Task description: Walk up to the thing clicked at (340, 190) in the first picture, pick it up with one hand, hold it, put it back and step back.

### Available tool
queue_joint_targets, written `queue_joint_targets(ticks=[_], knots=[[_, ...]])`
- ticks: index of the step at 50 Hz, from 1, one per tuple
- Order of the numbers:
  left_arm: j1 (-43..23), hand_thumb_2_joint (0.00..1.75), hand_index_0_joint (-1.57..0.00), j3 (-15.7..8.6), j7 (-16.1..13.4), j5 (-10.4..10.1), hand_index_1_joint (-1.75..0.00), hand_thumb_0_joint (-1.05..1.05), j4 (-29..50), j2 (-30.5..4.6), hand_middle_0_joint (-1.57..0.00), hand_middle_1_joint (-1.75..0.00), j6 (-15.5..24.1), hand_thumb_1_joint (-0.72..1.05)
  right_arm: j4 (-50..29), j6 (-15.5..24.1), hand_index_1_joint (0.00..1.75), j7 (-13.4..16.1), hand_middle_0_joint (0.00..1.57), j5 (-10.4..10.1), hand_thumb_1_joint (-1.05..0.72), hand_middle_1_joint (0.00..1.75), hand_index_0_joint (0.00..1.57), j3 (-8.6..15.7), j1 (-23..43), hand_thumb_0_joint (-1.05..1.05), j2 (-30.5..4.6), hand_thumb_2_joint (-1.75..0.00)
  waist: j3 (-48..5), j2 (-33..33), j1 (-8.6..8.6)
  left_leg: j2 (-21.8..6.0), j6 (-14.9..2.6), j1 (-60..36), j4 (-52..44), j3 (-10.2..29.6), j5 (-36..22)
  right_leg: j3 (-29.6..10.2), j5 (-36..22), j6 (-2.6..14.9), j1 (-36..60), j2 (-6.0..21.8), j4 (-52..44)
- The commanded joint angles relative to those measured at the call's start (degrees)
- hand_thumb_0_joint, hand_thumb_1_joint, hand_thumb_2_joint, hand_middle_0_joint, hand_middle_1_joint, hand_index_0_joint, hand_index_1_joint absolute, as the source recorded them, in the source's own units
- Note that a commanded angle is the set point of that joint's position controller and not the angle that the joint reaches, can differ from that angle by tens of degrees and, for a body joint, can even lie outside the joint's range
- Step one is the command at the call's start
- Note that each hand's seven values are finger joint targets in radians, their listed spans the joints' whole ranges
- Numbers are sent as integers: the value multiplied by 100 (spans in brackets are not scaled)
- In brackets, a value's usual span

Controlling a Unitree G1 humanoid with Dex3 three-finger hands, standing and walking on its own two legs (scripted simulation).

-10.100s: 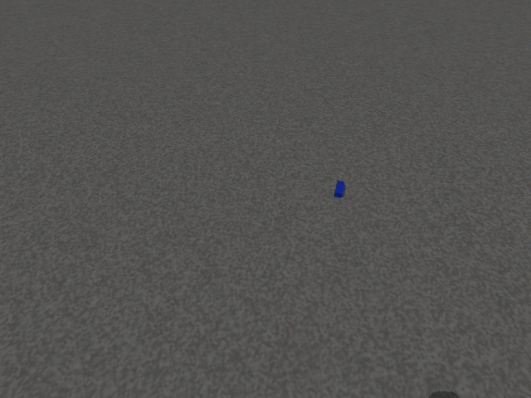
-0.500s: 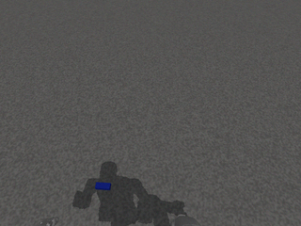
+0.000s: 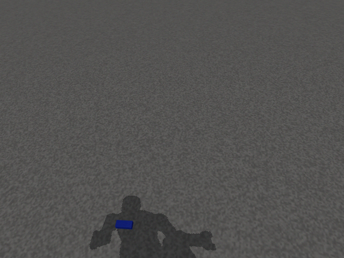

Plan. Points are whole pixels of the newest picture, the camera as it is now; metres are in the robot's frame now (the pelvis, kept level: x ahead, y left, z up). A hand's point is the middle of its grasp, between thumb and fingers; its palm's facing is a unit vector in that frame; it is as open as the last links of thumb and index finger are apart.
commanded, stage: walk up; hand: left
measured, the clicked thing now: (124, 224) +0.41 +0.32 -0.76
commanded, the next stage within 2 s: none
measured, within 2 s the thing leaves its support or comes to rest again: neither
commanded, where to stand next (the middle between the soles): +0.04 +0.02 m, yaw -1 degrees
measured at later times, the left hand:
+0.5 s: hand out of the picture +0.11 +0.27 -0.15, palm faces -0.01 -0.92 -0.38, open 7.4 cm
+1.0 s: hand out of the picture -0.03 +0.33 -0.18, palm faces -0.09 -0.94 -0.33, open 7.4 cm
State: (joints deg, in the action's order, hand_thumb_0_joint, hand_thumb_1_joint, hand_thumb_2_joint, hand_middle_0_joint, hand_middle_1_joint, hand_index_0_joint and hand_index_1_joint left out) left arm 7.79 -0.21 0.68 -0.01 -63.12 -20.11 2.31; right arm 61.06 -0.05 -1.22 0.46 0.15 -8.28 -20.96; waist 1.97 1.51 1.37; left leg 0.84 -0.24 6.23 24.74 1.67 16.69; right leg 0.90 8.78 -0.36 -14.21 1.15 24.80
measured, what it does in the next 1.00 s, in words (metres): walks backwards: left foot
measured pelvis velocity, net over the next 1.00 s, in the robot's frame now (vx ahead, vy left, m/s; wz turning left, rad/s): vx -0.09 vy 0.05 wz -0.05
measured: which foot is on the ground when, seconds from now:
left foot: down 0.00-0.52, up 0.54-0.68, down 0.70-1.00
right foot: down 0.00-0.70, up 0.72-1.00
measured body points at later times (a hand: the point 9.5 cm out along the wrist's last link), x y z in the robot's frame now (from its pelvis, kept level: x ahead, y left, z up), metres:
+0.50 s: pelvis -0.02 +0.01 -0.01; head +0.03 +0.00 +0.44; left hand +0.11 +0.32 -0.13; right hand +0.07 -0.31 -0.13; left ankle -0.03 +0.12 -0.74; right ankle +0.05 -0.12 -0.74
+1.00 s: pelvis -0.09 +0.05 -0.01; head -0.06 +0.09 +0.44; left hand -0.02 +0.38 -0.16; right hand -0.10 -0.28 -0.10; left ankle -0.12 +0.18 -0.74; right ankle -0.09 -0.12 -0.69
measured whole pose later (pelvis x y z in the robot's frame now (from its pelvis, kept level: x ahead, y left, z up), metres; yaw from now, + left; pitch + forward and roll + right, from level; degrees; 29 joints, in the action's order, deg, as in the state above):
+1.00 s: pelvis -0.09 +0.05 -0.01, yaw -3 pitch -3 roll +0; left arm 12.5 -5.0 3.4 2.1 -55.9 -27.0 -4.4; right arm 54.8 3.3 0.8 2.0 4.8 -18.7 -20.4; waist 6.1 -6.4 -0.6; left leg -1.5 0.2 8.1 30.8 -1.7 20.1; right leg -10.0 18.7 -0.7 -25.1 -2.2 57.3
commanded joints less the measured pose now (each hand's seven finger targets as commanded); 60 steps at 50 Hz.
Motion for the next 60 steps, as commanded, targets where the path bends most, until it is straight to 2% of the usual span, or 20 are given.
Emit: queue_joint_targets(ticks=[1,9,16,17,20,24,26,28,33,34,35,36,38,41,44,52,56,58,59,60], knots=[[-412,90,-20,-249,-110,8,-30,0,309,-1236,-20,-30,130,90,-254,160,30,106,20,-14,-90,30,20,260,269,0,-1220,-90,-390,-258,-73,-703,-253,423,-695,527,-1011,-652,-780,182,785,624,-373],[-625,90,-20,-219,-142,-14,-30,0,237,-1203,-20,-30,91,90,-116,154,30,136,20,-27,-90,30,20,292,324,0,-1193,-90,-562,-121,-103,-738,-178,95,-759,401,-1918,-551,-1613,168,1079,663,-320],[-741,90,-20,-213,-152,15,-30,0,179,-1190,-20,-30,59,90,-67,120,30,128,20,-15,-90,30,20,297,389,0,-1143,-90,-381,-144,-123,-727,-193,163,-929,367,-1333,-582,-1123,129,1032,637,-458],[-838,90,-20,-386,-221,-70,-30,0,308,-1581,-20,-30,-23,90,-107,-20,30,131,20,-46,-90,30,20,453,518,0,-1506,-90,245,-43,-83,-669,-155,390,-399,403,-2676,-619,-2501,196,506,793,17],[-643,90,-20,-421,-289,-98,-30,0,457,-1557,-20,-30,-77,90,-274,-93,30,154,20,-123,-90,30,20,509,393,0,-1375,-90,-324,-159,-113,-594,-186,233,86,234,-3147,-533,-3183,374,760,842,303],[-562,90,-20,-505,-320,-42,-30,0,699,-1736,-20,-30,-208,90,-609,-253,30,105,20,-80,-90,30,20,582,362,0,-1255,-90,-811,-593,-84,-143,-229,534,1355,64,-1761,-1225,-2530,910,600,1426,201],[-689,90,-20,-562,-358,73,-30,0,917,-1903,-20,-30,-236,90,-728,-400,30,50,20,-13,-90,30,20,612,62,0,-1153,-90,-808,-1249,-41,292,-109,844,2990,94,1321,-2086,-2323,1563,213,2304,-388],[-937,90,-20,-627,-362,189,-30,0,1150,-1997,-20,-30,-243,90,-838,-482,30,-17,20,55,-90,30,20,662,-355,0,-1196,-90,-732,-1220,-230,0,-117,717,3339,447,1588,-1949,-1607,1583,-440,2362,-375],[-1279,90,-20,-560,-291,299,-30,0,1464,-1698,-20,-30,-371,90,-692,-295,30,-50,20,43,-90,30,20,770,-981,0,-1160,-90,-925,-1105,-558,42,-94,261,907,-169,427,-836,645,816,-679,1112,624],[-1146,90,-20,-492,-250,252,-30,0,1505,-1410,-20,-30,-458,90,-581,-196,30,-14,20,122,-90,30,20,806,-1042,0,-1284,-90,-782,-225,-571,-117,-100,-35,-3,355,470,-651,1862,573,-1204,438,1580],[-1061,90,-20,-423,-216,196,-30,0,1573,-1116,-20,-30,-508,90,-647,-108,30,53,20,262,-90,30,20,914,-989,0,-1746,-90,-447,1010,-573,-1053,-350,-20,-882,2145,1361,-445,2494,329,-2161,-461,2826],[-878,90,-20,-487,-196,214,-30,0,1500,-1268,-20,-30,-537,90,-880,-5,30,161,20,347,-90,30,20,950,-651,0,-2065,-90,-219,519,-390,-1799,-585,572,-928,2957,1193,-1272,2389,258,-2249,-424,3194],[-975,90,-20,-591,-200,244,-30,0,1412,-1562,-20,-30,-540,90,-1085,107,30,228,20,239,-90,30,20,913,62,0,-2392,-90,138,450,-362,-2353,-1295,1686,-1093,3324,1007,-1640,2199,151,-1742,-289,3702],[-297,90,-20,-729,-57,205,-30,0,1267,-1771,-20,-30,-568,90,-1081,283,30,374,20,218,-90,30,20,911,119,0,-2083,-90,296,157,3,-1656,-854,517,-450,1882,-223,-1685,1190,76,-2372,-391,4229],[-320,90,-20,-761,125,288,-30,0,1392,-1696,-20,-30,-550,90,-866,446,30,441,20,128,-90,30,20,955,-883,0,-1900,-90,44,237,-331,-1508,-540,-852,-337,1722,-401,-1484,965,5,-2691,-305,3723],[-439,90,-20,-642,303,134,-30,0,1511,-1609,-20,-30,-177,90,-1204,521,30,168,20,155,-90,30,20,897,-1188,0,-1860,-90,683,1025,-652,-1697,-1154,-528,-1186,1278,872,-714,1296,-50,-2162,-48,2211],[166,90,-20,-631,351,109,-30,0,1366,-1477,-20,-30,-58,90,-1416,437,30,48,20,164,-90,30,20,811,-775,0,-1850,-90,511,1299,-291,-1322,-995,374,-579,332,-85,63,1446,78,-462,-39,1051],[1116,90,-20,-664,235,84,-30,0,1030,-1340,-20,-30,11,90,-1513,321,30,54,20,100,-90,30,20,710,-589,0,-1624,-90,127,820,191,-1027,-748,762,858,-160,-1418,348,270,133,909,-219,69],[1489,90,-20,-742,142,118,-30,0,894,-1582,-20,-30,55,90,-1538,274,30,74,20,17,-90,30,20,573,-806,0,-1260,-90,-191,-274,319,-659,-534,1170,2092,-446,-1119,185,22,92,1616,-242,-159],[1646,90,-20,-873,51,168,-30,0,916,-1992,-20,-30,93,90,-1664,261,30,98,20,-48,-90,30,20,409,-1041,0,-796,-90,-278,-1561,299,-249,-255,2154,3190,-449,677,-1525,207,339,1967,761,-478]])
